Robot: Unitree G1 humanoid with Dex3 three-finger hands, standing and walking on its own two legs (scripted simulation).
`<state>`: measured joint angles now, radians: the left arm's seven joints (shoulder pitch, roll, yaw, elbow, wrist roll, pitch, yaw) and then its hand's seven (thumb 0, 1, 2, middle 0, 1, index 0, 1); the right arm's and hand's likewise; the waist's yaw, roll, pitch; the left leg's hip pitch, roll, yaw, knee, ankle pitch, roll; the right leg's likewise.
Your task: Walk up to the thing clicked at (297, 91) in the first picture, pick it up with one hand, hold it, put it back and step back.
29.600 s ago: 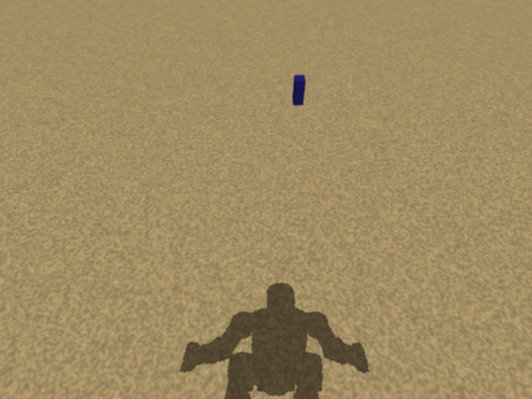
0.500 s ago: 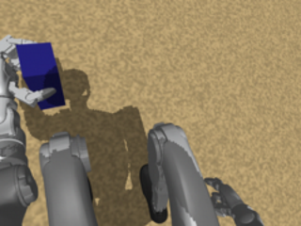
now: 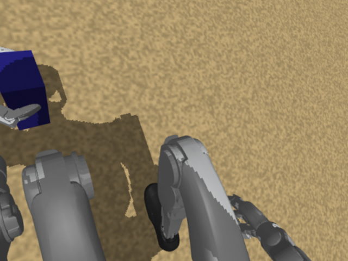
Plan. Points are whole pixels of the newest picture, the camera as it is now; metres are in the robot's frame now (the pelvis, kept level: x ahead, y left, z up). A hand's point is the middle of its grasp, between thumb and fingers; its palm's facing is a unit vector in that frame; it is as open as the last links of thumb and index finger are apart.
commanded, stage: lower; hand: left
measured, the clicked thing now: (24, 94) +0.45 +0.25 -0.14
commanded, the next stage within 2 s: loosen in 1.20 s
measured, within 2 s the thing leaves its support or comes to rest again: neither
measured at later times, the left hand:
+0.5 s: hand (13, 91) +0.45 +0.27 -0.15, palm faces +0.14 -0.99 +0.02, open 11.3 cm
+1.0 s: hand (14, 91) +0.46 +0.27 -0.17, palm faces +0.17 -0.99 +0.02, open 11.2 cm
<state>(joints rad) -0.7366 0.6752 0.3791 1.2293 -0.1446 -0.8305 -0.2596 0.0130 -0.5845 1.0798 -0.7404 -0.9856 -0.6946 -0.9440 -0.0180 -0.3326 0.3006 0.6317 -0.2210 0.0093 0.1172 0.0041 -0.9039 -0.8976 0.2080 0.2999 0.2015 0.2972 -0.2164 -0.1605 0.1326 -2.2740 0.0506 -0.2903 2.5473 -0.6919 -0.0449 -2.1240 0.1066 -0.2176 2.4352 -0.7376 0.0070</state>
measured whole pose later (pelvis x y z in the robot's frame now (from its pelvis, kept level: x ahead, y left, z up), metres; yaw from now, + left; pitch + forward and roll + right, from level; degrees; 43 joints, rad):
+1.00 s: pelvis -0.01 +0.02 +0.00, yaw -5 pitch +15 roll -18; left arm -0.78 0.90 0.40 1.44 -0.13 -0.99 -0.18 0.00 -0.46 0.96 -0.72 -0.91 -0.67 -0.88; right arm -0.17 -0.36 0.54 0.55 -0.33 0.04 0.10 0.00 -0.90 -0.90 0.21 0.30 0.20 0.30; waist -0.27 -0.28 0.28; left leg -2.22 0.04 -0.41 2.61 -0.71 -0.03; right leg -2.03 0.15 -0.30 2.40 -0.72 0.05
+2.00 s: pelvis -0.01 +0.02 +0.00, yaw -5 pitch +14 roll -19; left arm -0.79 0.95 0.44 1.47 -0.12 -1.01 -0.17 -0.02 -0.61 0.04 -0.22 -0.11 -0.21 -0.12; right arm -0.18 -0.36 0.58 0.53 -0.35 0.05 0.09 0.00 -0.92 -0.89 0.21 0.30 0.20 0.30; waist -0.28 -0.29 0.30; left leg -2.21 0.05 -0.43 2.62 -0.71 -0.02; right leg -2.01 0.16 -0.31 2.38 -0.70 0.06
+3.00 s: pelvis +0.01 +0.00 +0.18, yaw +7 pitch +32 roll -6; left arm -0.25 0.55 0.35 0.49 0.05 -0.01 0.04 -0.01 -0.48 0.09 -0.07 -0.06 -0.07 -0.06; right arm 0.07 -0.24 0.04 0.53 0.03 0.18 -0.01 0.01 -0.90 -0.90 0.21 0.30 0.20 0.30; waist -0.06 0.00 -0.13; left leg -1.87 0.08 -0.10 1.94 -0.64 -0.01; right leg -1.78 0.07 -0.08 1.89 -0.69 0.00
